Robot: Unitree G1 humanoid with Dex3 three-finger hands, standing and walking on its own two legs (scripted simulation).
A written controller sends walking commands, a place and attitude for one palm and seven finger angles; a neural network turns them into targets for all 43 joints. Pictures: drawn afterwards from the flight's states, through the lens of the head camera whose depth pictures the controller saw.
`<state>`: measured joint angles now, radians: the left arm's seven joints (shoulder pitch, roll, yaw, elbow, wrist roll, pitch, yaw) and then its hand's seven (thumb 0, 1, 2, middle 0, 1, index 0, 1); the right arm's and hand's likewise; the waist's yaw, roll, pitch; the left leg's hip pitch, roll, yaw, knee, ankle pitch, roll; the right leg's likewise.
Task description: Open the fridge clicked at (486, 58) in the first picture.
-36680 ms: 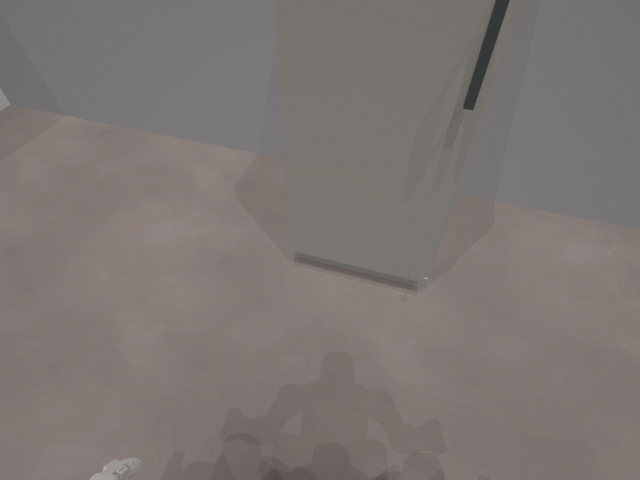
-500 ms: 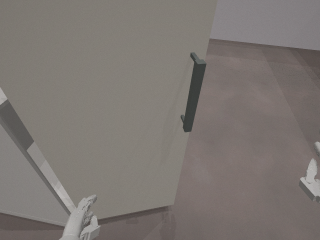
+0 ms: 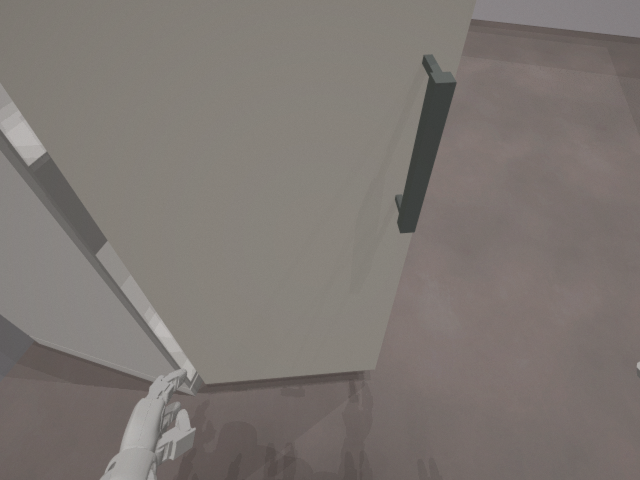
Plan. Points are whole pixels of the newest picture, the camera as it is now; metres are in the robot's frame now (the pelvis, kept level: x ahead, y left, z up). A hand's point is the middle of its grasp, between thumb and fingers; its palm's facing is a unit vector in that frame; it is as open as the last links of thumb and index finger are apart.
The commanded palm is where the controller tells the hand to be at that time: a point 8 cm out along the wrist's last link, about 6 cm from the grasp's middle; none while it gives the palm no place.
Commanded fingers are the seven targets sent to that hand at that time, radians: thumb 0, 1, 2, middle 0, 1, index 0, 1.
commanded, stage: step back with the hand held close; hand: right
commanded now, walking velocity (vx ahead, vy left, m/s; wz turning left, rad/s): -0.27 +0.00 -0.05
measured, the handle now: (416, 154) +0.48 -0.10 +0.16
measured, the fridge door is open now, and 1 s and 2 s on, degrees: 68 68 68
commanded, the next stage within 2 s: stop stepping back and stand still in 0.78 s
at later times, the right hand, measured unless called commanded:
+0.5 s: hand out of the picture +0.11 -0.27 +0.17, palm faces +0.49 +0.75 -0.45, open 7.5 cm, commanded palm +0.03 -0.31 +0.18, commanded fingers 0.00 -0.90 -0.90 0.20 0.30 0.20 0.30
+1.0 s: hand out of the picture +0.00 -0.27 +0.18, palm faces +0.39 +0.81 -0.44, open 7.5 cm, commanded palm -0.06 -0.31 +0.18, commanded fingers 0.00 -0.90 -0.90 0.20 0.30 0.20 0.30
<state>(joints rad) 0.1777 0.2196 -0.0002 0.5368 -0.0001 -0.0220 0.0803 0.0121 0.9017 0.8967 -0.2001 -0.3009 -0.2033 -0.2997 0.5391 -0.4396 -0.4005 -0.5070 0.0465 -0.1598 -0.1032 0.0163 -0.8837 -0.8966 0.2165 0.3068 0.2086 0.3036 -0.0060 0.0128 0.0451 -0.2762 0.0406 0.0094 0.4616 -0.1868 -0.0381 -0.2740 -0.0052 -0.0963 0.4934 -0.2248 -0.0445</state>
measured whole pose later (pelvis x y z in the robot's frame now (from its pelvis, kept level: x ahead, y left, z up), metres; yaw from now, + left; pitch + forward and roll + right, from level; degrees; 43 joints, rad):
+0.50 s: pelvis -0.08 +0.00 -0.02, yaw -5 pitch -2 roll +3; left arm 0.26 0.20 -0.01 0.58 0.01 -0.12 0.08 0.01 0.90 0.90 -0.20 -0.30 -0.21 -0.30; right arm 0.45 -0.43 -0.45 -0.53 0.00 -0.27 -0.13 0.02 -0.88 -0.90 0.22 0.31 0.21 0.30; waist 0.02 0.01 0.05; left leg -0.38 -0.03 -0.01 0.68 -0.25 -0.02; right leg -0.45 0.01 -0.01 0.62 -0.14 -0.07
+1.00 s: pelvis -0.20 -0.01 +0.00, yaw +0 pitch +1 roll +4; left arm 0.19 0.15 -0.01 0.57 0.01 -0.17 0.04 0.01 0.90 0.90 -0.20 -0.30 -0.21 -0.30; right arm 0.56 -0.45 -0.45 -0.60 0.05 -0.24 -0.12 0.02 -0.88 -0.90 0.21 0.31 0.21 0.30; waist -0.01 0.02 0.01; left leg -0.29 -0.06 0.02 0.74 -0.49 -0.01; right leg -0.39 -0.05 -0.03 0.39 -0.04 -0.04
